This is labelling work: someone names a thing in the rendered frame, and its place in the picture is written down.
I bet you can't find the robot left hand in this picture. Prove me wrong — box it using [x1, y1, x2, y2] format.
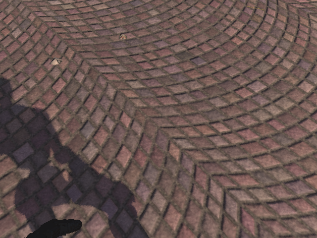
[24, 218, 82, 238]

